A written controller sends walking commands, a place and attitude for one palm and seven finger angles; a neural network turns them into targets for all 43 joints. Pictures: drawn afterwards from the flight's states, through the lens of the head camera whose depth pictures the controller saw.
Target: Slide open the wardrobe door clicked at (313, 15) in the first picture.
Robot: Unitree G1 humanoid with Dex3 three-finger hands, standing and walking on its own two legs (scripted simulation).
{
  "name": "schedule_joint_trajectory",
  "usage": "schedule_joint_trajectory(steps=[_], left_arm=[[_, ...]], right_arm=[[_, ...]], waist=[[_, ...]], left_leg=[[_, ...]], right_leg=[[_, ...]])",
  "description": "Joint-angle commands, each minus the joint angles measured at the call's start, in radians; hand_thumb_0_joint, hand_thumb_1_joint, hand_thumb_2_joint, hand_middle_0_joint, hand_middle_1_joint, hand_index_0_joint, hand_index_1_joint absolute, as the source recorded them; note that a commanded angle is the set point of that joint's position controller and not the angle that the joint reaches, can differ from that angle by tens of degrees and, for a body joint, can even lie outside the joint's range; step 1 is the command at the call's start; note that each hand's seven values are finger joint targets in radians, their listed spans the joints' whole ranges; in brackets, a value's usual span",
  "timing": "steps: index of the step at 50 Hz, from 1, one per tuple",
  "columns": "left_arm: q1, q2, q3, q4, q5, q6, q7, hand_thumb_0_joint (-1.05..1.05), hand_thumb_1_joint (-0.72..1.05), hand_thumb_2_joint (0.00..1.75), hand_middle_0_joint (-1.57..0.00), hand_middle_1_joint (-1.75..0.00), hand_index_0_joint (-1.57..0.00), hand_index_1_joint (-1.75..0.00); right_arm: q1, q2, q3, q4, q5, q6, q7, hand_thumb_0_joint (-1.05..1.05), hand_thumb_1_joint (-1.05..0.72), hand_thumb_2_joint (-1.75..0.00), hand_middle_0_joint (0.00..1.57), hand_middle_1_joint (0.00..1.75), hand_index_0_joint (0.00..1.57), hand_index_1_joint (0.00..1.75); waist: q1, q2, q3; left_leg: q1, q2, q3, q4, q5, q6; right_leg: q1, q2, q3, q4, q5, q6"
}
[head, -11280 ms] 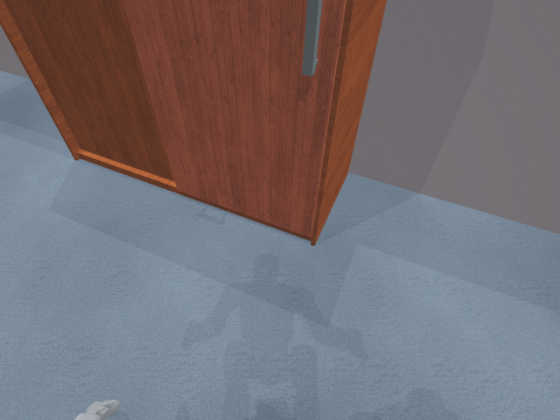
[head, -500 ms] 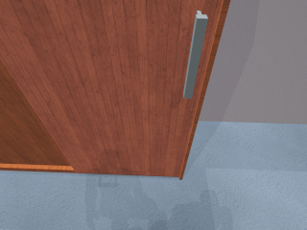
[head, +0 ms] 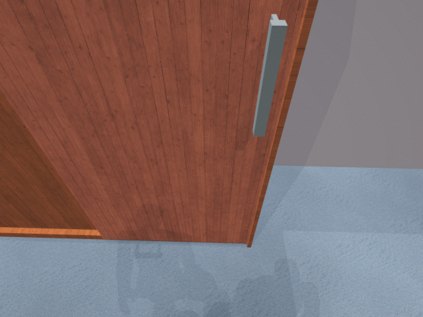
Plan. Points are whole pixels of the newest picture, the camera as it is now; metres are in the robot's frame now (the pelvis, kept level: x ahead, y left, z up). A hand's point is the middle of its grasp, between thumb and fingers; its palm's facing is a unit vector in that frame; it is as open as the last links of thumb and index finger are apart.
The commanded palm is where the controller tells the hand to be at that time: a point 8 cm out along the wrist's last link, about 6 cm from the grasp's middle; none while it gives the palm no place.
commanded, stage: look again from close up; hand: right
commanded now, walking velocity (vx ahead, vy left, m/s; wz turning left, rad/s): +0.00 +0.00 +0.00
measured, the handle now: (265, 81) +0.56 -0.08 +0.18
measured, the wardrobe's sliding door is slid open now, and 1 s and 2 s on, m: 0.00 0.00 0.00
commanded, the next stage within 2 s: shuffle to correct the standing spot in 0.50 s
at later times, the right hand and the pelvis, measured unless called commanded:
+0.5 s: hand out of the picture +0.00 -0.17 -0.18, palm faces +0.02 +0.98 -0.18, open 7.3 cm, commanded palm none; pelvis +0.01 +0.00 +0.00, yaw +0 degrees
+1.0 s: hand out of the picture +0.00 -0.14 -0.18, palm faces +0.06 +0.99 -0.15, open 7.3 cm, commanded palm none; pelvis +0.06 +0.02 -0.01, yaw +0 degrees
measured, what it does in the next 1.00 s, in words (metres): shifts its weight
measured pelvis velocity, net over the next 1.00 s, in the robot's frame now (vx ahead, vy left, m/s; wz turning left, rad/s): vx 0.06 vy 0.02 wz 0.00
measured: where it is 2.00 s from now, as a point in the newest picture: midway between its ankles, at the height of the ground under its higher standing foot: outside the picture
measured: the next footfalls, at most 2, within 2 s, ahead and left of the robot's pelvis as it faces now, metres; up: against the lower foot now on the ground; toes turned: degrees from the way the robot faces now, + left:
right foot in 1.78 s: +0.11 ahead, -0.09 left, +0.00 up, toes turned -1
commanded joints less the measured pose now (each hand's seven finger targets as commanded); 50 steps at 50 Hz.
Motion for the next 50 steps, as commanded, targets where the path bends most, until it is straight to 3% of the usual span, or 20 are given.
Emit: schedule_joint_trajectory(steps=[1,15,22,29,32,34,38,40,44,45,46,48,49,50], left_arm=[[0.060,0.095,0.016,-0.037,0.003,-0.011,0.001,0.00,0.90,0.90,-0.20,-0.30,-0.20,-0.30],[0.041,0.115,0.019,-0.037,0.004,-0.014,0.001,0.00,0.90,0.90,-0.20,-0.30,-0.20,-0.30],[0.036,0.123,0.019,-0.037,0.003,-0.020,0.001,0.00,0.90,0.90,-0.20,-0.30,-0.20,-0.30],[0.025,0.129,0.018,-0.034,0.003,-0.019,0.001,0.00,0.90,0.90,-0.20,-0.30,-0.20,-0.30],[0.047,0.093,0.009,-0.019,0.008,-0.011,0.000,0.00,0.90,0.90,-0.20,-0.30,-0.20,-0.30],[0.057,0.105,0.016,-0.018,0.013,-0.003,0.000,0.00,0.90,0.90,-0.20,-0.30,-0.20,-0.30],[0.056,0.122,0.028,-0.030,0.017,0.000,-0.001,0.00,0.90,0.90,-0.20,-0.30,-0.20,-0.30],[0.063,0.119,0.031,-0.036,0.017,-0.002,0.000,0.00,0.90,0.90,-0.20,-0.30,-0.20,-0.30],[0.081,0.102,0.032,-0.039,0.013,-0.017,0.002,0.00,0.90,0.90,-0.20,-0.30,-0.20,-0.30],[0.084,0.092,0.033,-0.038,0.012,-0.018,0.002,0.00,0.90,0.90,-0.20,-0.30,-0.20,-0.30],[0.080,0.079,0.032,-0.042,0.010,-0.019,0.002,0.00,0.90,0.90,-0.20,-0.30,-0.20,-0.30],[0.067,0.046,0.024,-0.052,0.009,-0.027,0.002,0.00,0.90,0.90,-0.20,-0.30,-0.20,-0.30],[0.047,0.032,0.021,-0.061,0.011,-0.029,0.001,0.00,0.90,0.90,-0.20,-0.30,-0.20,-0.30],[0.020,0.031,0.023,-0.073,0.014,-0.030,-0.002,0.00,0.90,0.90,-0.20,-0.30,-0.20,-0.30]], right_arm=[[0.073,-0.093,-0.015,-0.027,0.002,-0.017,-0.008,0.00,-0.90,-0.90,0.20,0.30,0.20,0.30],[0.063,-0.106,-0.019,-0.021,0.003,-0.018,-0.005,0.00,-0.90,-0.90,0.20,0.30,0.20,0.30],[0.054,-0.114,-0.018,-0.021,0.003,-0.022,-0.005,0.00,-0.90,-0.90,0.20,0.30,0.20,0.30],[0.043,-0.120,-0.019,-0.017,0.002,-0.020,-0.005,0.00,-0.90,-0.90,0.20,0.30,0.20,0.30],[0.066,-0.085,-0.010,-0.001,0.002,-0.014,-0.004,0.00,-0.90,-0.90,0.20,0.30,0.20,0.30],[0.069,-0.084,-0.017,-0.005,-0.002,-0.005,0.000,0.00,-0.90,-0.90,0.20,0.30,0.20,0.30],[0.095,-0.078,-0.027,-0.011,-0.010,-0.001,0.011,0.00,-0.90,-0.90,0.20,0.30,0.20,0.30],[0.110,-0.071,-0.030,-0.011,-0.011,-0.003,0.014,0.00,-0.90,-0.90,0.20,0.30,0.20,0.30],[0.143,-0.065,-0.032,-0.004,-0.007,-0.018,0.018,0.00,-0.90,-0.90,0.20,0.30,0.20,0.30],[0.150,-0.068,-0.034,-0.002,-0.007,-0.020,0.017,0.00,-0.90,-0.90,0.20,0.30,0.20,0.30],[0.162,-0.071,-0.036,0.001,-0.007,-0.023,0.017,0.00,-0.90,-0.90,0.20,0.30,0.20,0.30],[0.209,-0.089,-0.045,0.021,-0.005,-0.027,0.011,0.00,-0.90,-0.90,0.20,0.30,0.20,0.30],[0.242,-0.100,-0.052,0.033,-0.003,-0.028,0.007,0.00,-0.90,-0.90,0.20,0.30,0.20,0.30],[0.264,-0.104,-0.055,0.038,-0.003,-0.032,0.004,0.00,-0.90,-0.90,0.20,0.30,0.20,0.30]], waist=[[-0.002,-0.005,0.064],[-0.005,-0.022,0.062],[-0.005,-0.006,0.030],[-0.005,-0.001,0.057],[-0.004,-0.001,0.050],[-0.002,-0.009,0.076],[-0.010,-0.041,0.125],[-0.014,-0.045,0.140],[-0.013,-0.047,0.103],[-0.014,-0.037,0.111],[-0.020,0.018,0.112],[-0.033,0.146,0.103],[-0.040,0.199,0.096],[-0.049,0.207,0.089]], left_leg=[[-0.042,0.104,-0.122,-0.121,-0.067,0.026],[-0.029,0.104,-0.116,-0.117,-0.064,0.024],[-0.007,0.108,-0.115,-0.108,-0.002,0.024],[-0.018,0.106,-0.117,-0.115,-0.016,0.023],[-0.022,0.099,-0.111,-0.118,-0.104,0.015],[-0.059,0.083,-0.101,-0.099,-0.227,0.018],[-0.085,0.058,-0.080,-0.049,-0.285,0.019],[-0.079,0.053,-0.079,-0.032,-0.271,0.023],[-0.070,0.071,-0.091,-0.030,-0.212,0.036],[-0.064,0.081,-0.106,-0.042,-0.220,0.041],[-0.040,0.092,-0.132,-0.067,-0.201,0.050],[0.060,0.159,-0.221,-0.129,-0.149,0.084],[0.102,0.213,-0.287,-0.163,-0.082,0.114],[0.142,0.249,-0.315,-0.174,0.022,0.145]], right_leg=[[-0.046,-0.096,0.112,-0.121,-0.082,-0.001],[-0.050,-0.102,0.123,-0.143,-0.107,-0.003],[-0.018,-0.105,0.116,-0.127,-0.023,-0.005],[-0.019,-0.107,0.119,-0.144,-0.043,-0.004],[-0.017,-0.105,0.114,-0.147,-0.142,0.002],[-0.044,-0.115,0.136,-0.169,-0.296,-0.006],[-0.113,-0.145,0.178,-0.204,-0.443,-0.033],[-0.139,-0.151,0.181,-0.201,-0.454,-0.042],[-0.095,-0.146,0.151,-0.134,-0.341,-0.044],[-0.106,-0.140,0.136,-0.113,-0.329,-0.041],[-0.120,-0.124,0.114,-0.062,-0.270,-0.037],[-0.197,-0.057,-0.005,0.106,-0.153,-0.010],[-0.243,-0.036,-0.052,0.203,-0.165,0.002],[-0.294,-0.043,-0.057,0.287,-0.235,0.006]])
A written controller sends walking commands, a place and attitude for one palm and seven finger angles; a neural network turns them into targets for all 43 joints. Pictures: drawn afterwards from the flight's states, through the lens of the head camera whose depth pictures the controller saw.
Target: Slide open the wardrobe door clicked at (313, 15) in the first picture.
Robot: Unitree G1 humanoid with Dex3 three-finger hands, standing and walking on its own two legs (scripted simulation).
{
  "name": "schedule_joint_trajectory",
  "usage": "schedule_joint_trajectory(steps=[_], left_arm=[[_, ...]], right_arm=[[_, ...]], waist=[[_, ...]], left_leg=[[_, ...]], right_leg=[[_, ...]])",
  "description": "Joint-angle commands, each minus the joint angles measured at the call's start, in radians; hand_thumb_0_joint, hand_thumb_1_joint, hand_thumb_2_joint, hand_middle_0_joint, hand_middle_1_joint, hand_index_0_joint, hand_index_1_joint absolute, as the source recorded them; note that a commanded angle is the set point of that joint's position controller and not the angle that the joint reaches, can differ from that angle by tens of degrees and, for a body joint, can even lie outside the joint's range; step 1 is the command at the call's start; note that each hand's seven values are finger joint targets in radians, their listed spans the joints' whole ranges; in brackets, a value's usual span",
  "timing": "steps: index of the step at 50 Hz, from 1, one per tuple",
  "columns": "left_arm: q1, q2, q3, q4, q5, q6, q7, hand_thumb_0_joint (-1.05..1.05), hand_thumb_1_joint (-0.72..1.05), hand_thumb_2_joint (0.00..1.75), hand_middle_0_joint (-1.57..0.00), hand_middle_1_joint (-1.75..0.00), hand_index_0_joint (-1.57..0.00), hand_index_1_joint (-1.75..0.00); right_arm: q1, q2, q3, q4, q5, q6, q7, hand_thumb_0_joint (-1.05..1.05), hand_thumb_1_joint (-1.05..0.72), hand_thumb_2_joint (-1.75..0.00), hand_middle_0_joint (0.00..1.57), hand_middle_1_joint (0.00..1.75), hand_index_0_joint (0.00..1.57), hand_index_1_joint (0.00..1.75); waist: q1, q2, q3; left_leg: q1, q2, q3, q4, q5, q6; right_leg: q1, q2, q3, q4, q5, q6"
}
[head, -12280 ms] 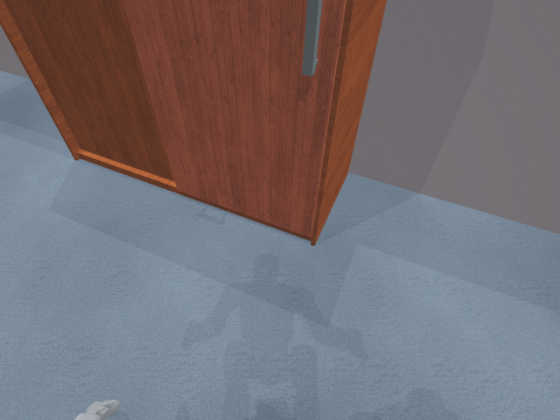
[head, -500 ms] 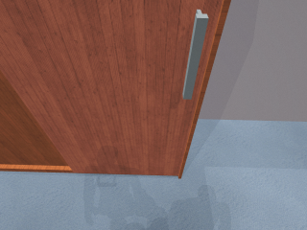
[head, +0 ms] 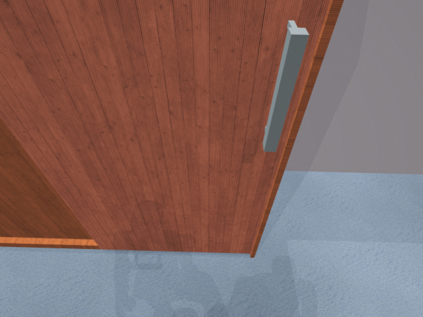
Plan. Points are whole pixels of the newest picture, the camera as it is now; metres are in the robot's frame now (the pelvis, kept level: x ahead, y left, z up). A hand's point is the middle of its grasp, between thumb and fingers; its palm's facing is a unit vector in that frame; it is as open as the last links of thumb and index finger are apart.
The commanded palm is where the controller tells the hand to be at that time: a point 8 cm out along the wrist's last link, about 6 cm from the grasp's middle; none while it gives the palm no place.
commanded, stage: come to a stop and stand still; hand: right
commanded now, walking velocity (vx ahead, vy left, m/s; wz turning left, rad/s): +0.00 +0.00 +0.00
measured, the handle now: (279, 93) +0.50 -0.10 +0.18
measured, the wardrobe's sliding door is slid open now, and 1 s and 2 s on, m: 0.00 0.00 0.00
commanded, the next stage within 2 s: look again from close up in 1.66 s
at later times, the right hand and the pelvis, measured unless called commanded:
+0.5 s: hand out of the picture +0.07 -0.18 -0.16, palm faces +0.01 +0.95 -0.30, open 7.3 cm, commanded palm none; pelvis +0.03 +0.02 +0.00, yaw +1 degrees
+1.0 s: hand out of the picture -0.04 -0.14 -0.17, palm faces +0.05 +0.99 -0.11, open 7.3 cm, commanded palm none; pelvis -0.02 +0.01 +0.01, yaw +0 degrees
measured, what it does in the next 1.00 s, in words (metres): steps on the spot: right foot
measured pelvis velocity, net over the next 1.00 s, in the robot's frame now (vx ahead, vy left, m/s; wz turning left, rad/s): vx -0.02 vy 0.01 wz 0.01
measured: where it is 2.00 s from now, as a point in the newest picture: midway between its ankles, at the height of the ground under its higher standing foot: outside the picture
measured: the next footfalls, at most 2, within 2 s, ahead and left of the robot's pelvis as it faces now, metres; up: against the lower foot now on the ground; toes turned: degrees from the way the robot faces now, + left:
right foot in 0.78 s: +0.05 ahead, -0.11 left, +0.00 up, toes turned -1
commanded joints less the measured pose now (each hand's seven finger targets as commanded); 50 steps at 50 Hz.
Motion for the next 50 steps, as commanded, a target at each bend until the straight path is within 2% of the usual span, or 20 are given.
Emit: schedule_joint_trajectory(steps=[1,4,6,8,9,10,14,19,21,22,23,24,25,28,34,37,39,41,42,50], left_arm=[[-0.078,0.046,0.011,-0.101,0.007,-0.027,-0.001,0.00,0.90,0.90,-0.20,-0.30,-0.20,-0.30],[-0.079,0.008,-0.004,-0.083,-0.007,-0.026,0.008,0.00,0.90,0.90,-0.20,-0.30,-0.20,-0.30],[0.043,0.018,-0.002,-0.034,-0.014,-0.030,0.019,0.00,0.90,0.90,-0.20,-0.30,-0.20,-0.30],[0.106,0.117,0.013,-0.017,-0.016,-0.029,0.039,0.00,0.90,0.90,-0.20,-0.30,-0.20,-0.30],[0.078,0.119,0.014,-0.019,-0.018,-0.018,0.040,0.00,0.90,0.90,-0.20,-0.30,-0.20,-0.30],[0.032,0.124,0.012,-0.028,-0.019,-0.013,0.042,0.00,0.90,0.90,-0.20,-0.30,-0.20,-0.30],[0.001,0.142,0.027,-0.061,-0.012,-0.003,0.048,0.00,0.90,0.90,-0.20,-0.30,-0.20,-0.30],[-0.037,0.189,0.064,-0.099,-0.005,0.009,0.044,0.00,0.90,0.90,-0.20,-0.30,-0.20,-0.30],[-0.071,0.173,0.068,-0.121,-0.004,0.012,0.041,0.00,0.90,0.90,-0.20,-0.30,-0.20,-0.30],[-0.084,0.143,0.065,-0.133,-0.006,0.016,0.036,0.00,0.90,0.90,-0.20,-0.30,-0.20,-0.30],[-0.114,0.102,0.054,-0.152,-0.004,0.023,0.029,0.00,0.90,0.90,-0.20,-0.30,-0.20,-0.30],[-0.167,0.071,0.046,-0.168,-0.003,0.031,0.024,0.00,0.90,0.90,-0.20,-0.30,-0.20,-0.30],[-0.173,0.065,0.044,-0.161,-0.001,0.039,0.025,0.00,0.90,0.90,-0.20,-0.30,-0.20,-0.30],[-0.166,0.065,0.041,-0.140,-0.006,0.048,0.015,0.00,0.90,0.90,-0.20,-0.30,-0.20,-0.30],[-0.168,0.062,0.031,-0.127,-0.007,0.044,0.001,0.00,0.90,0.90,-0.20,-0.30,-0.20,-0.30],[-0.099,0.069,0.023,-0.095,-0.005,0.027,0.004,0.00,0.90,0.90,-0.20,-0.30,-0.20,-0.30],[-0.091,0.114,0.021,-0.080,-0.001,0.009,0.014,0.00,0.90,0.90,-0.20,-0.30,-0.20,-0.30],[-0.113,0.105,0.011,-0.071,-0.004,0.012,0.019,0.00,0.90,0.90,-0.20,-0.30,-0.20,-0.30],[-0.120,0.093,0.004,-0.062,-0.005,0.011,0.018,0.00,0.90,0.90,-0.20,-0.30,-0.20,-0.30],[-0.061,0.097,-0.006,-0.037,-0.002,0.006,0.015,0.00,0.90,0.90,-0.20,-0.30,-0.20,-0.30]], right_arm=[[0.192,-0.111,-0.028,0.018,0.003,-0.022,-0.021,0.00,-0.90,-0.90,0.20,0.30,0.20,0.30],[0.151,-0.079,-0.015,0.013,-0.001,-0.025,-0.035,0.00,-0.90,-0.90,0.20,0.30,0.20,0.30],[0.083,-0.077,-0.008,-0.008,0.010,-0.018,-0.040,0.00,-0.90,-0.90,0.20,0.30,0.20,0.30],[0.078,-0.062,-0.001,-0.028,0.026,-0.012,-0.047,0.00,-0.90,-0.90,0.20,0.30,0.20,0.30],[0.080,-0.044,0.001,-0.030,0.018,-0.001,-0.053,0.00,-0.90,-0.90,0.20,0.30,0.20,0.30],[0.073,-0.047,0.000,-0.026,0.015,0.012,-0.054,0.00,-0.90,-0.90,0.20,0.30,0.20,0.30],[0.051,-0.056,-0.012,-0.041,0.012,0.029,-0.046,0.00,-0.90,-0.90,0.20,0.30,0.20,0.30],[-0.006,-0.076,-0.034,-0.098,0.002,0.035,-0.037,0.00,-0.90,-0.90,0.20,0.30,0.20,0.30],[0.005,-0.094,-0.039,-0.107,-0.005,0.025,-0.037,0.00,-0.90,-0.90,0.20,0.30,0.20,0.30],[0.009,-0.136,-0.048,-0.110,-0.010,0.021,-0.042,0.00,-0.90,-0.90,0.20,0.30,0.20,0.30],[0.029,-0.171,-0.054,-0.109,-0.010,0.019,-0.048,0.00,-0.90,-0.90,0.20,0.30,0.20,0.30],[0.049,-0.166,-0.043,-0.095,-0.009,0.018,-0.052,0.00,-0.90,-0.90,0.20,0.30,0.20,0.30],[0.045,-0.144,-0.032,-0.097,-0.006,0.020,-0.055,0.00,-0.90,-0.90,0.20,0.30,0.20,0.30],[-0.036,-0.145,-0.024,-0.130,-0.002,0.016,-0.053,0.00,-0.90,-0.90,0.20,0.30,0.20,0.30],[-0.073,-0.172,-0.022,-0.142,0.000,0.010,-0.036,0.00,-0.90,-0.90,0.20,0.30,0.20,0.30],[-0.089,-0.157,-0.020,-0.129,0.012,0.008,-0.031,0.00,-0.90,-0.90,0.20,0.30,0.20,0.30],[-0.065,-0.115,-0.012,-0.115,0.020,0.010,-0.030,0.00,-0.90,-0.90,0.20,0.30,0.20,0.30],[-0.059,-0.098,-0.005,-0.091,0.010,0.013,-0.031,0.00,-0.90,-0.90,0.20,0.30,0.20,0.30],[-0.064,-0.110,-0.003,-0.067,0.015,0.014,-0.028,0.00,-0.90,-0.90,0.20,0.30,0.20,0.30],[-0.029,-0.093,0.010,-0.003,0.017,0.007,-0.020,0.00,-0.90,-0.90,0.20,0.30,0.20,0.30]], waist=[[-0.054,0.189,0.137],[-0.026,0.052,0.095],[0.037,0.007,0.013],[0.037,-0.126,-0.069],[0.015,-0.133,-0.029],[0.001,-0.178,0.034],[0.002,-0.137,0.055],[0.003,-0.105,-0.070],[-0.012,-0.023,-0.122],[-0.018,0.090,-0.121],[-0.043,0.211,-0.093],[-0.065,0.250,-0.064],[-0.056,0.221,-0.052],[-0.024,0.167,0.006],[-0.012,0.125,0.075],[0.014,0.093,0.047],[-0.008,-0.061,0.017],[-0.018,-0.029,0.085],[-0.016,-0.090,0.090],[-0.007,-0.019,0.121]], left_leg=[[0.152,0.307,-0.341,-0.245,0.314,0.136],[0.167,0.287,-0.223,-0.126,0.856,0.134],[0.085,0.180,-0.102,0.036,0.937,0.043],[-0.073,0.107,-0.039,0.059,0.443,-0.042],[-0.084,0.091,-0.040,0.035,0.134,-0.056],[-0.090,0.092,-0.035,0.037,0.046,-0.060],[-0.141,0.092,-0.021,0.065,-0.008,-0.070],[-0.110,0.085,-0.020,0.041,0.048,-0.061],[0.009,0.119,-0.038,-0.063,0.445,-0.059],[0.100,0.193,-0.096,-0.047,0.773,-0.051],[0.199,0.294,-0.163,-0.038,1.082,-0.014],[0.247,0.355,-0.189,-0.027,1.299,0.026],[0.240,0.342,-0.166,-0.030,1.305,0.020],[0.162,0.297,-0.126,-0.055,1.118,0.058],[-0.009,0.260,-0.146,-0.137,0.663,0.109],[-0.043,0.211,-0.127,-0.112,0.509,0.048],[-0.049,0.148,-0.095,-0.110,0.359,-0.028],[-0.032,0.140,-0.108,-0.194,0.258,-0.065],[-0.016,0.151,-0.104,-0.196,0.256,-0.057],[-0.016,0.147,-0.110,-0.285,0.050,-0.027]], right_leg=[[-0.339,-0.018,-0.059,0.242,-0.134,-0.012],[-0.231,-0.040,-0.043,0.102,-0.103,0.005],[0.057,-0.027,-0.052,-0.146,0.331,-0.004],[0.279,-0.211,0.080,-0.043,1.022,-0.110],[0.246,-0.261,0.085,-0.073,1.096,-0.140],[0.198,-0.268,0.103,-0.099,1.136,-0.145],[0.243,-0.264,0.110,-0.106,1.231,-0.154],[0.274,-0.270,0.115,-0.061,1.095,-0.160],[0.197,-0.196,0.046,0.020,0.885,-0.099],[0.061,-0.122,-0.025,0.075,0.620,-0.047],[-0.111,-0.035,-0.066,0.144,0.156,-0.009],[-0.229,0.020,-0.044,0.244,-0.206,0.001],[-0.256,0.017,-0.002,0.325,-0.223,0.000],[-0.252,0.003,0.005,0.400,-0.143,0.017],[-0.096,-0.008,-0.027,0.155,-0.056,0.031],[0.060,-0.025,-0.023,-0.079,0.141,0.024],[0.126,-0.130,0.063,-0.119,0.407,-0.018],[0.049,-0.134,0.051,-0.124,0.288,-0.018],[0.045,-0.113,0.054,-0.148,0.262,-0.012],[0.028,-0.088,0.058,-0.234,0.095,-0.003]])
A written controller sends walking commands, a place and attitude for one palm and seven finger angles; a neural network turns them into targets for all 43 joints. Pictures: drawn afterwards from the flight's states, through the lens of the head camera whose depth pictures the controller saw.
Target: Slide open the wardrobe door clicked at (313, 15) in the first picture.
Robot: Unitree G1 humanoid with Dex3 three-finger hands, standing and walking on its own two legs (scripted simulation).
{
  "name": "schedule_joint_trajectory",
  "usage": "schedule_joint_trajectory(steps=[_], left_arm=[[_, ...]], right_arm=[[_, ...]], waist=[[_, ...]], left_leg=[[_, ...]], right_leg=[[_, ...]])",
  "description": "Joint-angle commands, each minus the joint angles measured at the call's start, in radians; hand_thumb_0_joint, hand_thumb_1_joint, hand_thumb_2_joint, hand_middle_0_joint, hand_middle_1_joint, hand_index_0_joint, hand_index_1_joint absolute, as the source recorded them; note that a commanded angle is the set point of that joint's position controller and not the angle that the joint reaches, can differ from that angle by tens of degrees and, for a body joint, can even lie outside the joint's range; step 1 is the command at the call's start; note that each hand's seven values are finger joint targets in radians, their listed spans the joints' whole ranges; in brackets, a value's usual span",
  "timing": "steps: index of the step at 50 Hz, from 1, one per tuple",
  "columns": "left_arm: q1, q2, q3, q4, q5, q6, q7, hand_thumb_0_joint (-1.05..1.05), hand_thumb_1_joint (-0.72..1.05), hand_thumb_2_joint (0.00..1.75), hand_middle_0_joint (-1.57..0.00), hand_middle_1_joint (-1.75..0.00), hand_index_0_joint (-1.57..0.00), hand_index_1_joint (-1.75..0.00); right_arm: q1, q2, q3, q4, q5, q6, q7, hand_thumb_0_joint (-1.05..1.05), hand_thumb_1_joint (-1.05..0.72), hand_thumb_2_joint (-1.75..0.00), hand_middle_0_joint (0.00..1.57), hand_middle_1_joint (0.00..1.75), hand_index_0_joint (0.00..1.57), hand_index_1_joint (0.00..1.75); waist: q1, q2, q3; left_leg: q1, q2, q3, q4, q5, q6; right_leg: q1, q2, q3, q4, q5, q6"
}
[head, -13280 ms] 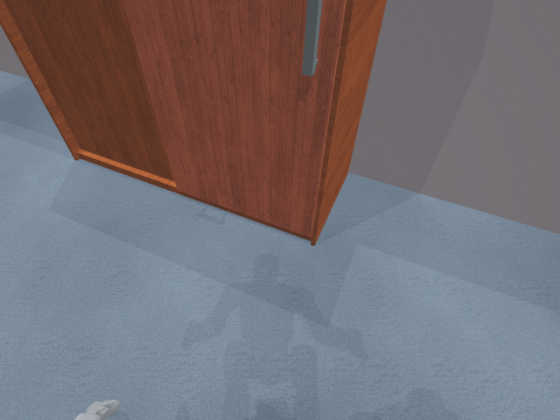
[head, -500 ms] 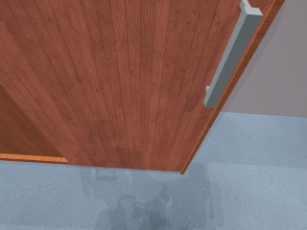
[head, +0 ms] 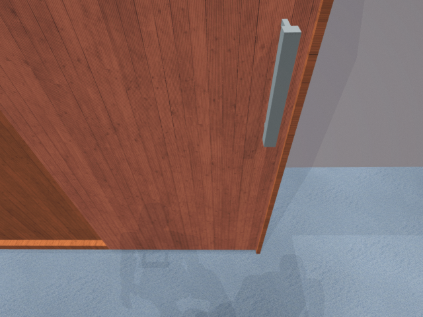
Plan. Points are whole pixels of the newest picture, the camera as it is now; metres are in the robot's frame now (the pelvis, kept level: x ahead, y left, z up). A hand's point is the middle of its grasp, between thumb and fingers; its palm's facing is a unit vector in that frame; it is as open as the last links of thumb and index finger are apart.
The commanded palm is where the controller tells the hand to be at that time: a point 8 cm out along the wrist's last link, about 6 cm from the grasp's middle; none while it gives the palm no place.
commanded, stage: come to a stop and stand still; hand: right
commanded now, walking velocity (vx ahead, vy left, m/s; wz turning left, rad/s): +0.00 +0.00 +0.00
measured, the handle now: (276, 90) +0.52 -0.12 +0.18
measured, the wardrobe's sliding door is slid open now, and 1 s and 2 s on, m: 0.00 0.00 0.00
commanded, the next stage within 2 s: look again from close up in 0.66 s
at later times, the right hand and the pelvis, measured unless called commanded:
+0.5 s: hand out of the picture -0.05 -0.18 -0.18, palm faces +0.05 +0.99 -0.14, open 7.3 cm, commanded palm none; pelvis -0.01 -0.03 +0.00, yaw +0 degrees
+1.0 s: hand out of the picture +0.00 -0.22 -0.18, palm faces +0.00 +0.98 -0.21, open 7.3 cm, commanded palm none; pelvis +0.01 -0.05 -0.01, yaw +1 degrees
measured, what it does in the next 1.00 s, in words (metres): shifts its weight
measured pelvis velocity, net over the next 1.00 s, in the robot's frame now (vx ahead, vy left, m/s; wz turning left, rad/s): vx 0.01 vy -0.05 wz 0.01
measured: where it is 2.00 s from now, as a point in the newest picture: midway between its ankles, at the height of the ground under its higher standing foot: outside the picture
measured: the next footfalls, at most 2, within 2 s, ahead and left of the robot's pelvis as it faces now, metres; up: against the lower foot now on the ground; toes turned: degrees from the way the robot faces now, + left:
none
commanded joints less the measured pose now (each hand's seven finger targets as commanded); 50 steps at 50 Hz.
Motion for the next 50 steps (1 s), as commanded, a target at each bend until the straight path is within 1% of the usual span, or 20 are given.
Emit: schedule_joint_trajectory(steps=[1,3,5,11,15,24,30,35,36,37,38,39,40,41,42,43,44,46,48,50], left_arm=[[0.067,0.068,0.004,-0.028,0.004,-0.015,-0.005,0.00,0.90,0.90,-0.20,-0.30,-0.20,-0.30],[0.082,0.072,0.003,-0.024,0.006,-0.018,-0.005,0.00,0.90,0.90,-0.20,-0.30,-0.20,-0.30],[0.096,0.069,0.003,-0.019,0.007,-0.017,-0.007,0.00,0.90,0.90,-0.20,-0.30,-0.20,-0.30],[0.132,0.057,0.003,-0.011,0.006,-0.019,-0.006,0.00,0.90,0.90,-0.20,-0.30,-0.20,-0.30],[0.150,0.052,0.005,-0.005,0.006,-0.025,-0.007,0.00,0.90,0.90,-0.20,-0.30,-0.20,-0.30],[0.163,0.039,0.006,0.003,0.003,-0.036,-0.005,0.00,0.90,0.90,-0.20,-0.30,-0.20,-0.30],[0.159,0.040,0.008,0.002,0.003,-0.035,-0.005,0.00,0.90,0.90,-0.20,-0.30,-0.20,-0.30],[0.152,0.045,0.009,-0.002,0.003,-0.037,-0.005,0.00,0.90,0.90,-0.20,-0.30,-0.20,-0.30],[0.149,0.044,0.008,-0.003,0.002,-0.038,-0.005,0.00,0.90,0.90,-0.20,-0.30,-0.20,-0.30],[0.145,0.045,0.007,-0.003,0.002,-0.039,-0.006,0.00,0.90,0.90,-0.20,-0.30,-0.20,-0.30],[0.032,0.099,0.004,-0.082,-0.005,-0.046,-0.019,0.00,0.90,0.90,-0.20,-0.30,-0.20,-0.30],[0.095,0.065,0.009,-0.095,0.003,-0.031,-0.025,0.00,0.90,0.90,-0.20,-0.30,-0.20,-0.30],[0.101,0.069,0.015,-0.089,0.008,-0.027,-0.026,0.00,0.90,0.90,-0.20,-0.30,-0.20,-0.30],[0.131,0.072,0.008,-0.085,0.015,-0.038,-0.029,0.00,0.90,0.90,-0.20,-0.30,-0.20,-0.30],[0.129,0.071,0.007,-0.095,0.010,-0.043,-0.027,0.00,0.90,0.90,-0.20,-0.30,-0.20,-0.30],[0.128,0.081,0.008,-0.102,0.009,-0.045,-0.024,0.00,0.90,0.90,-0.20,-0.30,-0.20,-0.30],[0.128,0.087,0.007,-0.106,0.008,-0.046,-0.021,0.00,0.90,0.90,-0.20,-0.30,-0.20,-0.30],[0.128,0.094,0.008,-0.109,0.008,-0.049,-0.019,0.00,0.90,0.90,-0.20,-0.30,-0.20,-0.30],[0.117,0.104,0.008,-0.109,0.007,-0.048,-0.019,0.00,0.90,0.90,-0.20,-0.30,-0.20,-0.30],[0.121,0.113,0.008,-0.102,0.006,-0.048,-0.018,0.00,0.90,0.90,-0.20,-0.30,-0.20,-0.30]], right_arm=[[0.063,-0.090,-0.011,-0.011,0.002,-0.023,-0.009,0.00,-0.90,-0.90,0.20,0.30,0.20,0.30],[0.073,-0.083,-0.011,-0.004,0.004,-0.024,-0.009,0.00,-0.90,-0.90,0.20,0.30,0.20,0.30],[0.081,-0.077,-0.011,0.001,0.004,-0.022,-0.009,0.00,-0.90,-0.90,0.20,0.30,0.20,0.30],[0.110,-0.062,-0.008,0.011,0.002,-0.022,-0.013,0.00,-0.90,-0.90,0.20,0.30,0.20,0.30],[0.119,-0.055,-0.010,0.011,0.002,-0.024,-0.014,0.00,-0.90,-0.90,0.20,0.30,0.20,0.30],[0.128,-0.046,-0.009,0.015,0.001,-0.028,-0.019,0.00,-0.90,-0.90,0.20,0.30,0.20,0.30],[0.117,-0.046,-0.009,0.014,-0.002,-0.027,-0.021,0.00,-0.90,-0.90,0.20,0.30,0.20,0.30],[0.115,-0.049,-0.010,0.013,-0.002,-0.030,-0.021,0.00,-0.90,-0.90,0.20,0.30,0.20,0.30],[0.115,-0.052,-0.008,0.011,-0.002,-0.031,-0.022,0.00,-0.90,-0.90,0.20,0.30,0.20,0.30],[0.113,-0.051,-0.008,0.011,-0.002,-0.032,-0.022,0.00,-0.90,-0.90,0.20,0.30,0.20,0.30],[0.134,-0.086,0.008,0.019,-0.015,-0.048,-0.057,0.00,-0.90,-0.90,0.20,0.30,0.20,0.30],[0.071,-0.118,-0.001,-0.031,-0.003,-0.051,-0.047,0.00,-0.90,-0.90,0.20,0.30,0.20,0.30],[0.046,-0.113,-0.003,-0.050,-0.004,-0.046,-0.036,0.00,-0.90,-0.90,0.20,0.30,0.20,0.30],[0.057,-0.111,-0.005,-0.046,-0.005,-0.057,-0.033,0.00,-0.90,-0.90,0.20,0.30,0.20,0.30],[0.069,-0.104,-0.003,-0.043,-0.002,-0.058,-0.031,0.00,-0.90,-0.90,0.20,0.30,0.20,0.30],[0.071,-0.096,-0.002,-0.042,-0.001,-0.054,-0.029,0.00,-0.90,-0.90,0.20,0.30,0.20,0.30],[0.066,-0.086,0.002,-0.040,0.000,-0.051,-0.028,0.00,-0.90,-0.90,0.20,0.30,0.20,0.30],[0.054,-0.074,0.004,-0.041,-0.003,-0.045,-0.026,0.00,-0.90,-0.90,0.20,0.30,0.20,0.30],[0.052,-0.073,0.007,-0.042,-0.002,-0.042,-0.026,0.00,-0.90,-0.90,0.20,0.30,0.20,0.30],[0.042,-0.082,0.005,-0.046,-0.001,-0.037,-0.026,0.00,-0.90,-0.90,0.20,0.30,0.20,0.30]], waist=[[0.012,-0.032,0.065],[0.014,-0.029,0.057],[0.013,-0.030,0.080],[0.009,-0.043,0.083],[0.008,-0.027,0.072],[0.009,-0.030,0.039],[0.013,-0.033,0.072],[0.016,-0.023,0.050],[0.013,-0.019,0.043],[0.014,-0.028,0.043],[-0.008,-0.063,0.074],[0.058,-0.107,0.016],[0.054,-0.152,0.050],[0.049,-0.201,-0.028],[0.044,-0.175,-0.058],[0.041,-0.147,-0.068],[0.039,-0.096,-0.063],[0.033,-0.047,-0.027],[0.029,-0.004,0.020],[0.030,0.017,0.046]], left_leg=[[-0.104,0.160,-0.147,-0.156,-0.028,-0.037],[-0.109,0.160,-0.145,-0.152,-0.049,-0.034],[-0.125,0.157,-0.145,-0.151,-0.083,-0.032],[-0.120,0.152,-0.131,-0.122,-0.061,-0.031],[-0.114,0.152,-0.123,-0.095,-0.033,-0.031],[-0.106,0.157,-0.118,-0.064,0.043,-0.034],[-0.126,0.155,-0.120,-0.063,0.039,-0.038],[-0.121,0.161,-0.124,-0.068,0.060,-0.040],[-0.115,0.164,-0.121,-0.069,0.081,-0.041],[-0.116,0.165,-0.123,-0.068,0.086,-0.042],[-0.174,0.183,-0.184,-0.069,0.260,-0.027],[-0.191,0.203,-0.191,-0.070,-0.039,0.005],[-0.222,0.175,-0.174,-0.040,-0.136,0.013],[-0.155,0.159,-0.146,0.005,-0.025,0.014],[-0.131,0.147,-0.136,0.021,-0.003,0.011],[-0.127,0.137,-0.129,0.036,-0.003,0.007],[-0.127,0.129,-0.122,0.044,-0.002,0.003],[-0.124,0.124,-0.107,0.055,0.009,-0.006],[-0.149,0.127,-0.119,0.045,0.014,-0.010],[-0.154,0.128,-0.123,0.039,0.009,-0.013]], right_leg=[[-0.008,-0.079,0.087,-0.123,-0.014,-0.012],[-0.011,-0.075,0.091,-0.131,-0.037,-0.013],[-0.034,-0.071,0.100,-0.148,-0.075,-0.015],[-0.069,-0.076,0.117,-0.166,-0.106,-0.022],[-0.080,-0.079,0.123,-0.176,-0.107,-0.026],[-0.045,-0.083,0.123,-0.165,-0.019,-0.034],[-0.053,-0.086,0.122,-0.173,-0.037,-0.032],[-0.022,-0.081,0.112,-0.153,0.023,-0.031],[-0.012,-0.083,0.108,-0.143,0.063,-0.034],[-0.007,-0.083,0.105,-0.142,0.074,-0.034],[-0.052,-0.077,0.087,0.054,0.179,-0.017],[-0.036,-0.051,0.094,0.014,-0.053,-0.018],[-0.067,-0.044,0.102,-0.026,-0.115,-0.027],[-0.062,-0.052,0.122,-0.018,-0.008,-0.036],[-0.048,-0.061,0.132,-0.032,0.022,-0.047],[-0.039,-0.069,0.139,-0.043,0.032,-0.055],[-0.045,-0.076,0.148,-0.051,0.034,-0.062],[-0.068,-0.083,0.157,-0.072,0.058,-0.072],[-0.070,-0.080,0.150,-0.089,0.049,-0.071],[-0.071,-0.078,0.150,-0.106,0.037,-0.070]])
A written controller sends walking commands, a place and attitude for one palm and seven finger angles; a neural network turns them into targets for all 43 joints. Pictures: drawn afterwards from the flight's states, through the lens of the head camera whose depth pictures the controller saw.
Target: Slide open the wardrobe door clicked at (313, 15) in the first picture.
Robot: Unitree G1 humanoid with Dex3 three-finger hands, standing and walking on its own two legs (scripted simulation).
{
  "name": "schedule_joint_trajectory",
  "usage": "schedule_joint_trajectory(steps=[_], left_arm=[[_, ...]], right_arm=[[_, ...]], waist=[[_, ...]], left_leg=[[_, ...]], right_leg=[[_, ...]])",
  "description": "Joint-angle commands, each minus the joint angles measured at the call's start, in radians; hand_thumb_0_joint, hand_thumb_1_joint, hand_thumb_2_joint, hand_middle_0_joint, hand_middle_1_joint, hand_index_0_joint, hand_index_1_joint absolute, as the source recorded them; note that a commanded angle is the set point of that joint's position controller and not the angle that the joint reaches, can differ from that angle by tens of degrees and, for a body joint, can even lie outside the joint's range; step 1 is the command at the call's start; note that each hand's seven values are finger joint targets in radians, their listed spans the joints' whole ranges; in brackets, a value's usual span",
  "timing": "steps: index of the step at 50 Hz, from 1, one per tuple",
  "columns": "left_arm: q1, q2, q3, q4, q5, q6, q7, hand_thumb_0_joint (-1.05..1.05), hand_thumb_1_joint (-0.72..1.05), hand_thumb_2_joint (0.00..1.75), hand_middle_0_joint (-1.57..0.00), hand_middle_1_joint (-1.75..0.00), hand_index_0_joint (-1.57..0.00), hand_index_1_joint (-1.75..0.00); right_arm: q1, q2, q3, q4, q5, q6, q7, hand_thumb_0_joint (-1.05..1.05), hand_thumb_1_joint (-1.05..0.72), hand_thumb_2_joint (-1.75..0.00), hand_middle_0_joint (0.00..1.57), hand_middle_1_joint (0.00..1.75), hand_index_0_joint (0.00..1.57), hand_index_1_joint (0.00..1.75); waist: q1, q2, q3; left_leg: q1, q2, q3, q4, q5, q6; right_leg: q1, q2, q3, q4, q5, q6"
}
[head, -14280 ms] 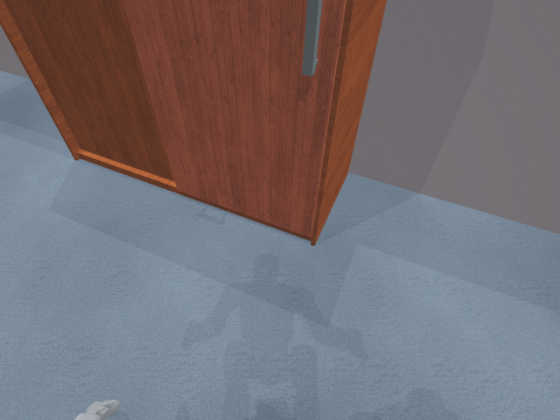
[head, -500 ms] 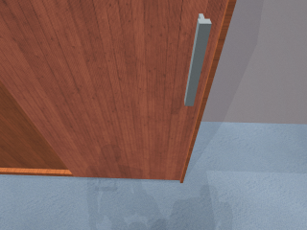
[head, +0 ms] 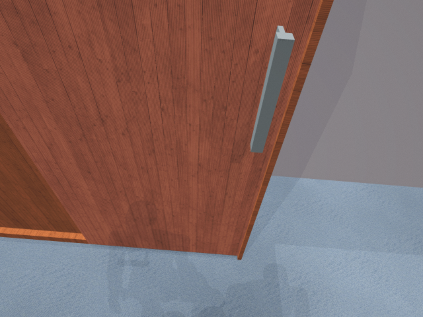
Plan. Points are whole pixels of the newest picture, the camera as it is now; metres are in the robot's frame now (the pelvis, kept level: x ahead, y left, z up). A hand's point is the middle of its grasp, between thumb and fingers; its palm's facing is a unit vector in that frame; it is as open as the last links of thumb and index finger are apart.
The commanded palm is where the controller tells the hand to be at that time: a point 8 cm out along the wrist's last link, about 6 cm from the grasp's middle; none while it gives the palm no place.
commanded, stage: look again from close up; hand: right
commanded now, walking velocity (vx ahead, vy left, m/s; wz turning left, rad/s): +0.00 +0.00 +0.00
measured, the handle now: (267, 96) +0.51 -0.07 +0.18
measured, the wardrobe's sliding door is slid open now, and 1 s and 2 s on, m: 0.00 0.00 0.00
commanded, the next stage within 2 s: raise the hand with hooked fingers in 0.52 s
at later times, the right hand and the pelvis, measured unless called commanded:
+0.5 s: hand out of the picture +0.01 -0.15 -0.17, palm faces -0.02 +0.98 -0.18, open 7.3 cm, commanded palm none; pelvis +0.01 +0.01 +0.01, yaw +1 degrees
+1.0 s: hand (291, 298) +0.18 -0.12 +0.00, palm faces -0.02 +1.00 -0.01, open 8.3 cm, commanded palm +0.13 -0.21 +0.00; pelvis -0.03 +0.06 -0.04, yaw +0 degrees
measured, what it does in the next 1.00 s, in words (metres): shifts its weight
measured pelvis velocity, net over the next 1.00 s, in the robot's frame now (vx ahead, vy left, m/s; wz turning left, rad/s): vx -0.03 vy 0.06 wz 0.01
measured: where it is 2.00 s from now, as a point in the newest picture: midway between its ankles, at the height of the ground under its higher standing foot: outside the picture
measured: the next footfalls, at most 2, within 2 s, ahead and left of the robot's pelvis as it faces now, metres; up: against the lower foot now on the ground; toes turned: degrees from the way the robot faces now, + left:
none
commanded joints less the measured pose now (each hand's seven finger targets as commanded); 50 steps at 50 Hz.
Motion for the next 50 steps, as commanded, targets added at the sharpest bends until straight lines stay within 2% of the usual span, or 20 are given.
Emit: schedule_joint_trajectory(steps=[1,5,18,30,31,32,33,34,35,36,37,38,39,41,43,45,46,47,49,50], left_arm=[[0.052,0.082,0.009,-0.046,0.000,-0.021,-0.004,0.00,0.90,0.90,-0.20,-0.30,-0.20,-0.30],[0.038,0.097,0.009,-0.038,0.000,-0.019,-0.004,0.00,0.90,0.90,-0.20,-0.30,-0.20,-0.30],[0.010,0.098,0.008,-0.003,-0.002,-0.024,0.000,0.00,0.90,0.90,-0.20,-0.30,-0.20,-0.30],[-0.008,0.087,0.008,0.022,-0.005,-0.016,0.001,0.00,0.90,0.90,-0.20,-0.30,-0.20,-0.30],[-0.030,0.172,0.014,-0.089,-0.001,-0.017,-0.008,0.00,0.90,0.90,-0.20,-0.30,-0.20,-0.30],[-0.052,0.250,0.015,-0.406,-0.049,-0.166,0.035,0.00,0.90,0.90,-0.20,-0.30,-0.20,-0.30],[-0.066,0.197,-0.015,-0.366,-0.050,-0.257,0.058,0.00,0.90,0.90,-0.20,-0.30,-0.20,-0.30],[-0.107,0.169,-0.013,-0.268,-0.044,-0.270,0.054,0.00,0.90,0.90,-0.20,-0.30,-0.20,-0.30],[-0.089,0.178,0.010,-0.330,-0.064,-0.276,0.035,0.00,0.90,0.90,-0.20,-0.30,-0.20,-0.30],[-0.103,0.189,0.009,-0.391,-0.077,-0.293,0.040,0.00,0.90,0.90,-0.20,-0.30,-0.20,-0.30],[-0.102,0.215,0.017,-0.435,-0.071,-0.320,0.043,0.00,0.90,0.90,-0.20,-0.30,-0.20,-0.30],[-0.085,0.208,0.031,-0.437,-0.054,-0.336,0.045,0.00,0.90,0.90,-0.20,-0.30,-0.20,-0.30],[-0.081,0.214,0.045,-0.447,-0.036,-0.340,0.040,0.00,0.90,0.90,-0.20,-0.30,-0.20,-0.30],[-0.101,0.197,0.064,-0.480,-0.031,-0.331,0.012,0.00,0.90,0.90,-0.20,-0.30,-0.20,-0.30],[-0.140,0.195,0.078,-0.494,-0.023,-0.319,-0.014,0.00,0.90,0.90,-0.20,-0.30,-0.20,-0.30],[-0.184,0.208,0.089,-0.552,-0.028,-0.313,-0.032,0.00,0.90,0.90,-0.20,-0.30,-0.20,-0.30],[-0.188,0.205,0.096,-0.586,-0.038,-0.304,-0.037,0.00,0.90,0.90,-0.20,-0.30,-0.20,-0.30],[-0.212,0.213,0.095,-0.627,-0.037,-0.293,-0.036,0.00,0.90,0.90,-0.20,-0.30,-0.20,-0.30],[-0.215,0.198,0.089,-0.680,-0.042,-0.269,-0.024,0.00,0.90,0.90,-0.20,-0.30,-0.20,-0.30],[-0.205,0.195,0.083,-0.690,-0.042,-0.263,-0.013,0.00,0.90,0.90,-0.20,-0.30,-0.20,-0.30]], right_arm=[[0.048,-0.083,-0.009,-0.037,0.003,-0.012,-0.006,0.00,-0.90,-0.90,0.20,0.30,0.20,0.30],[0.044,-0.103,-0.011,-0.046,0.006,-0.006,-0.005,0.00,-0.90,-0.90,0.20,0.30,0.20,0.30],[0.031,-0.130,-0.016,-0.047,0.007,-0.006,-0.002,0.00,-0.90,-0.90,0.20,0.30,0.20,0.30],[0.040,-0.121,-0.011,-0.027,0.007,-0.004,-0.001,0.00,-0.90,-0.90,0.20,0.30,0.20,0.30],[0.030,-0.247,-0.006,-0.094,-0.011,-0.021,0.002,0.00,-0.90,-0.90,0.20,0.30,0.20,0.30],[-0.725,-0.397,-0.196,-1.517,0.188,-0.184,-0.031,0.00,-0.88,-0.89,0.20,0.32,0.20,0.32],[-0.256,-0.296,-0.113,-1.360,0.153,-0.121,-0.066,0.00,-0.85,-0.88,0.20,0.33,0.20,0.33],[-0.126,-0.132,-0.056,-1.038,0.138,-0.065,-0.091,0.00,-0.83,-0.87,0.21,0.34,0.21,0.34],[-0.007,-0.009,0.041,-1.107,0.174,-0.024,-0.081,0.00,-0.81,-0.86,0.21,0.36,0.21,0.36],[0.029,0.037,0.070,-1.154,0.188,-0.012,-0.069,0.00,-0.78,-0.85,0.21,0.37,0.21,0.37],[-0.046,-0.037,0.027,-1.276,0.195,-0.064,-0.062,0.00,-0.76,-0.84,0.21,0.39,0.21,0.39],[-0.001,-0.097,-0.030,-1.288,0.178,-0.106,-0.058,0.00,-0.74,-0.83,0.21,0.40,0.21,0.40],[0.028,-0.132,-0.080,-1.253,0.169,-0.138,-0.046,0.00,-0.71,-0.82,0.21,0.42,0.21,0.42],[0.258,-0.064,-0.104,-1.036,0.196,-0.218,0.036,0.00,-0.67,-0.80,0.22,0.45,0.22,0.45],[0.349,-0.058,-0.167,-0.936,0.249,-0.347,0.153,0.00,-0.62,-0.78,0.22,0.48,0.22,0.48],[0.355,-0.128,-0.242,-0.946,0.292,-0.464,0.294,0.00,-0.57,-0.76,0.22,0.51,0.22,0.51],[0.393,-0.208,-0.322,-0.954,0.283,-0.462,0.327,0.00,-0.55,-0.75,0.22,0.53,0.22,0.53],[0.359,-0.248,-0.327,-1.062,0.282,-0.435,0.347,0.00,-0.53,-0.74,0.23,0.54,0.23,0.54],[0.265,-0.304,-0.364,-1.234,0.294,-0.374,0.340,0.00,-0.48,-0.72,0.23,0.57,0.23,0.57],[0.175,-0.322,-0.377,-1.324,0.309,-0.365,0.322,0.00,-0.46,-0.71,0.23,0.58,0.23,0.58]], waist=[[-0.011,0.074,0.095],[-0.012,0.093,0.103],[-0.015,0.052,0.029],[-0.015,0.050,0.071],[0.002,0.053,0.152],[0.095,-0.125,-0.407],[0.006,-0.235,-0.411],[0.023,-0.089,-0.193],[0.034,-0.036,-0.072],[0.035,0.012,0.016],[0.041,0.024,-0.024],[0.031,0.048,-0.084],[0.031,0.132,-0.092],[-0.023,0.260,-0.021],[-0.055,0.351,-0.039],[-0.073,0.291,-0.109],[-0.115,0.188,-0.149],[-0.127,0.050,-0.191],[-0.123,-0.077,-0.238],[-0.093,-0.086,-0.250]], left_leg=[[-0.062,0.055,-0.080,-0.081,0.083,0.055],[-0.070,0.060,-0.092,-0.096,0.076,0.050],[-0.023,0.073,-0.110,-0.118,0.184,0.047],[-0.038,0.076,-0.120,-0.157,0.155,0.048],[-0.062,0.067,-0.106,-0.166,0.226,0.047],[-0.068,-0.043,-0.050,-0.064,0.306,0.037],[-0.119,-0.032,-0.023,0.059,0.136,0.050],[-0.213,-0.029,-0.026,0.080,0.038,0.040],[-0.228,-0.020,-0.003,0.046,-0.003,0.042],[-0.236,-0.019,0.013,0.028,0.012,0.042],[-0.219,-0.010,0.007,0.003,0.025,0.039],[-0.221,-0.015,0.005,0.004,0.046,0.038],[-0.253,-0.020,0.011,0.026,0.064,0.036],[-0.321,-0.033,0.021,0.082,0.069,0.036],[-0.383,-0.025,0.009,0.191,0.120,0.029],[-0.357,0.001,-0.052,0.271,0.218,0.028],[-0.306,0.011,-0.092,0.279,0.241,0.033],[-0.287,0.012,-0.111,0.271,0.206,0.035],[-0.273,0.003,-0.121,0.242,0.114,0.036],[-0.283,0.008,-0.150,0.218,0.100,0.018]], right_leg=[[-0.018,-0.143,0.191,-0.184,0.112,0.009],[0.005,-0.141,0.177,-0.199,0.088,0.013],[0.092,-0.144,0.134,-0.171,0.229,0.022],[0.088,-0.146,0.129,-0.186,0.161,0.029],[0.057,-0.107,0.165,-0.155,0.258,0.065],[0.297,-0.048,0.084,-0.095,0.330,0.055],[0.406,-0.103,0.117,-0.149,0.432,0.106],[0.265,-0.119,0.124,-0.188,0.310,0.102],[0.167,-0.122,0.165,-0.194,0.130,0.074],[0.059,-0.106,0.170,-0.172,0.008,0.062],[0.033,-0.086,0.173,-0.121,-0.040,0.058],[0.033,-0.066,0.165,-0.066,0.004,0.055],[-0.007,-0.059,0.163,-0.012,0.066,0.055],[-0.125,-0.053,0.145,0.071,0.111,0.067],[-0.267,-0.040,0.117,0.191,0.089,0.084],[-0.363,-0.021,0.099,0.276,0.065,0.096],[-0.373,-0.010,0.075,0.285,0.075,0.093],[-0.358,0.001,0.049,0.285,0.067,0.088],[-0.309,0.003,0.040,0.274,0.051,0.074],[-0.289,0.000,0.051,0.289,0.043,0.066]])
